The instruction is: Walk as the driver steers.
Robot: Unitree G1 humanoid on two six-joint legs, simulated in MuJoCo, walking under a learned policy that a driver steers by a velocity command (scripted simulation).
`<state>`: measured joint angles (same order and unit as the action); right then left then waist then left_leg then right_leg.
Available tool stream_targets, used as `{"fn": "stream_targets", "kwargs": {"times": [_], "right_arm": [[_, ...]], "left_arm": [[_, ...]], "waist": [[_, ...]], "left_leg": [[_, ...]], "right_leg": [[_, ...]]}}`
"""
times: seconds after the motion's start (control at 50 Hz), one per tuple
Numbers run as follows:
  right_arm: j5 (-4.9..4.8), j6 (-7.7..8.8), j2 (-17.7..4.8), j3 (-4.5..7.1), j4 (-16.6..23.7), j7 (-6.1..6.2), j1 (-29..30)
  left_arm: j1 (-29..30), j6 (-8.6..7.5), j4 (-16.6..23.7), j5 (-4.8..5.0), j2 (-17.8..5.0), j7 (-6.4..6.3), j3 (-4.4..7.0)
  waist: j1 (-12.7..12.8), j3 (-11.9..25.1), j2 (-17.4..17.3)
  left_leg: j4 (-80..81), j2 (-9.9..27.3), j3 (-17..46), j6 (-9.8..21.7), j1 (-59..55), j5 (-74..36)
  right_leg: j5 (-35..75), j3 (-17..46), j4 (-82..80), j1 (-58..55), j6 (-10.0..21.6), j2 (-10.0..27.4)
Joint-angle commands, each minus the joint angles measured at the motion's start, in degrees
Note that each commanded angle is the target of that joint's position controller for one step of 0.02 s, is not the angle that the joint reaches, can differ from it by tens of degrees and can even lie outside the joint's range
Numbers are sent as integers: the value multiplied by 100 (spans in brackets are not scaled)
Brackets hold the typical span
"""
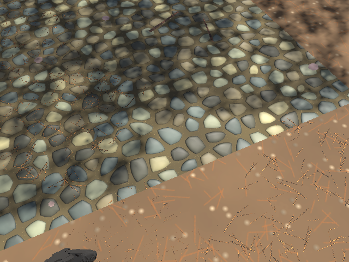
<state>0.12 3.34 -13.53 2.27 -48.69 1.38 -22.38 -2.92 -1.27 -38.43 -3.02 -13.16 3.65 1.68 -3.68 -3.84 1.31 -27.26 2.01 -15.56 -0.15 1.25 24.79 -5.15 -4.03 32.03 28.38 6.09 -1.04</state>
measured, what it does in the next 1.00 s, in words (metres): steps on the spot, turning left: right foot, then left foot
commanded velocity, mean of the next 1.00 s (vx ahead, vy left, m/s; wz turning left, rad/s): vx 0.05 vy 0.00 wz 0.15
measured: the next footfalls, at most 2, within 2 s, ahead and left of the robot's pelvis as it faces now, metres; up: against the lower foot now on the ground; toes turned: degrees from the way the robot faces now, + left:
right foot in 0.02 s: +0.16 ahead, -0.07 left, +0.00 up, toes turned -2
left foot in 0.56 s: +0.08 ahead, +0.11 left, +0.00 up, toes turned +0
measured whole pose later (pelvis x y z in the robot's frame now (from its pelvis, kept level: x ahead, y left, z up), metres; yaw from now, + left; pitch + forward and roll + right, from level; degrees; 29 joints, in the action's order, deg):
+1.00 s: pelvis +0.07 +0.00 +0.01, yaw +16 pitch +1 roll +0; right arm 0.4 -3.2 -18.1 5.2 -41.6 0.2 -15.5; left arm -7.7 1.0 -39.4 -0.3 -15.9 -2.0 1.5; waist -2.3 -2.9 -1.0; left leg -29.6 -7.6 14.3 1.5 14.4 15.4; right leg -18.3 3.6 30.5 16.3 -0.4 -3.1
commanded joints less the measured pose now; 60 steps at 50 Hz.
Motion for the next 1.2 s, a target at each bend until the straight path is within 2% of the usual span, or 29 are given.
{"fn": "stream_targets", "kwargs": {"times": [0.02, 0.04, 0.06, 0.1, 0.12, 0.16, 0.22, 0.3, 0.34, 0.4, 0.46, 0.52, 0.54, 0.56, 0.58, 0.6, 0.62, 0.66, 0.7, 0.88, 0.94, 0.98, 1.0, 1.02, 1.04, 1.06, 1.1, 1.14, 1.2], "right_arm": [[20, -62, -852, 219, 542, 39, -170], [-56, -150, -550, 140, 851, 5, -583], [143, -233, -794, 177, 782, 4, -246], [112, -260, -660, 138, 880, 14, 376], [184, -331, -679, 146, 942, 21, 471], [233, -514, -656, 146, 790, 4, 120], [145, -579, -502, 117, 647, -27, 12], [113, -672, -424, 85, 563, -63, 356], [87, -696, -456, 83, 530, -82, 506], [58, -668, -588, 123, 583, -90, 677], [37, -597, -497, 105, 604, -73, 622], [12, -508, -340, 72, 512, -50, 208], [42, -467, -467, 90, 536, -45, 198], [143, -410, -818, 159, 609, -32, 118], [92, -411, -1421, 332, 694, -70, 300], [125, -402, -1358, 356, 615, -66, -38], [84, -396, -1206, 336, 591, -43, -7], [40, -459, -1078, 326, 711, -9, 521], [3, -477, -976, 325, 797, -33, 571], [68, -572, -1308, 491, 895, -58, 306], [71, -597, -1367, 521, 1027, -112, 667], [0, -597, -1321, 506, 1136, -119, 1078], [-25, -569, -1137, 454, 1195, -111, 1081], [16, -545, -603, 332, 1206, -115, 554], [106, -585, -1008, 430, 1220, -52, 480], [189, -612, -1256, 496, 1131, -54, 544], [115, -670, -1176, 501, 960, -173, 560], [67, -717, -1096, 461, 930, -305, 536], [38, -754, -1018, 402, 1050, -369, 900]], "left_arm": [[-1800, -148, -110, -91, -1234, -220, 428], [-1632, -59, 110, 145, -1821, -268, 589], [-1851, 50, 188, 371, -1573, -323, 596], [-1177, 133, 138, 355, -981, -390, 413], [-1024, 148, 119, 351, -845, -413, 370], [-862, 125, 147, 259, -733, -393, 320], [-900, 22, 50, 169, -744, -361, 286], [-1026, 0, -177, 120, -450, -390, 120], [-1053, 14, -263, 90, -549, -407, 122], [-1121, 86, -320, 120, -792, -470, 189], [-1176, 140, -385, 163, -846, -564, 223], [-1062, 188, -447, 236, -902, -652, 272], [-1113, 189, -472, 241, -889, -669, 289], [-1104, 185, -370, 249, -711, -665, 259], [-813, 178, -144, 270, -496, -668, 213], [-513, 220, -104, 169, -591, -652, 229], [-631, 258, -144, 172, -569, -602, 241], [-761, 283, -219, 198, -663, -553, 279], [-816, 290, -233, 163, -705, -510, 280], [-320, 259, 180, 278, -731, -523, 149], [-546, 208, 220, 308, -794, -551, 135], [-981, 140, 137, 272, -778, -614, 131], [-1137, 88, 110, 216, -993, -675, 181], [-1064, 87, 224, 157, -1438, -728, 235], [-976, 149, 258, 178, -1717, -669, 299], [-1015, 168, 274, 198, -1393, -624, 240], [-511, 170, 378, 186, -931, -589, 106], [-498, 148, 385, 151, -930, -630, 116], [-868, 121, 293, 154, -962, -625, 167]], "waist": [[825, 1649, 443], [501, 2454, 1319], [838, 2643, 235], [499, 1162, -88], [333, 841, 31], [156, 947, 77], [122, 1162, 75], [286, 896, 359], [376, 694, 486], [484, 502, 452], [506, 483, 349], [265, 543, 271], [263, 461, 106], [322, 555, -538], [370, -15, -1359], [88, -42, -1205], [242, 107, -807], [484, 153, -657], [436, 501, -677], [72, 669, -937], [217, 672, -1031], [556, 625, -952], [569, 674, -615], [261, 854, 802], [314, 731, 1215], [293, 583, 662], [122, 288, 447], [156, 393, 765], [387, 477, 729]], "left_leg": [[-3522, 663, 232, 107, 1503, -2100], [-5499, -396, 715, -178, 3155, 1547], [-5569, -112, 1605, -202, 3371, 1091], [-4834, 217, 1689, -211, 3469, 336], [-4426, 294, 1736, -218, 3305, 144], [-4201, 195, 1635, -211, 2765, -121], [-3811, 150, 1604, -160, 2412, -422], [-2662, 196, 1746, -99, 2091, -721], [-2128, 83, 1704, -49, 1864, -596], [-1782, -121, 1598, 40, 1950, -105], [-1401, -225, 1484, 148, 1910, 211], [-12, -360, 1332, 324, 1244, -430], [591, -213, 1701, 435, 1026, -849], [1136, 582, 2892, 663, 739, -1001], [1161, 1643, 4372, 1233, 875, -2770], [1141, 1904, 4457, 1710, 862, -3982], [1039, 1630, 4051, 1771, 747, -4180], [892, 1042, 3481, 1402, 576, -4175], [680, 786, 3268, 1337, 217, -4832], [301, 678, 3980, 1295, 158, -4600], [232, 539, 4308, 1100, 556, -4340], [26, 227, 4334, 714, 1086, -3492], [-299, -57, 4131, 417, 1622, -2399], [-1569, -759, 3114, 104, 2285, 32], [-2468, -1219, 2305, 13, 2811, 1287], [-3264, -823, 2315, -20, 2797, 1058], [-3778, -664, 2191, -111, 2697, 343], [-3988, -626, 1965, -242, 2758, -16], [-3661, -551, 1843, -340, 2934, -106]], "right_leg": [[2622, 1287, -330, -3106, 536, 905], [5189, 3737, -250, -4336, 1828, 2526], [4761, 3395, -490, -4042, 1858, 2281], [3162, 2514, -1022, -2510, 1376, 1635], [2693, 2332, -1188, -2015, 1119, 1298], [2551, 2007, -1338, -1504, 935, 1067], [2330, 1697, -1525, -1278, 830, 1020], [122, 1552, -2050, -1146, 525, 972], [-685, 1546, -2180, -1096, 463, 1011], [-998, 1689, -2014, -1389, 614, 1230], [-590, 1773, -1718, -1738, 746, 1431], [185, 1463, -1198, -1708, 517, 1347], [225, 1287, -912, -1486, 252, 1222], [-178, 860, -35, -1020, -67, 796], [-1646, 43, 542, 118, -481, -248], [-2538, 336, 1725, 313, -531, -293], [-2446, 556, 2326, 378, -567, -235], [-1954, 674, 2638, 534, -645, -135], [-1799, 604, 2799, 516, -771, -157], [-1873, 638, 1329, -11, -798, -205], [-1811, 685, 577, -726, -690, -316], [-988, 676, -809, -1684, -624, -308], [-679, 1100, -1409, -2354, -512, 214], [-166, 2590, -1757, -2956, -146, 1826], [791, 3407, -1680, -2384, 583, 2471], [1001, 3078, -1615, -2172, 789, 2385], [1043, 1865, -1572, -1810, 510, 1613], [1435, 1247, -1487, -1991, 432, 1272], [1355, 1082, -1453, -2395, 556, 1402]]}}
Keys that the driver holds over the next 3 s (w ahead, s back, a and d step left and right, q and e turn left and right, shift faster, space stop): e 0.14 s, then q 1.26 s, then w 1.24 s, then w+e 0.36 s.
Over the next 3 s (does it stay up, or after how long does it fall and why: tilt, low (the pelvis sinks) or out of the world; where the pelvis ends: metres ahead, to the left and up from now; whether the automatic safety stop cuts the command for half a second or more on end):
stays up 0.66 0.42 0.01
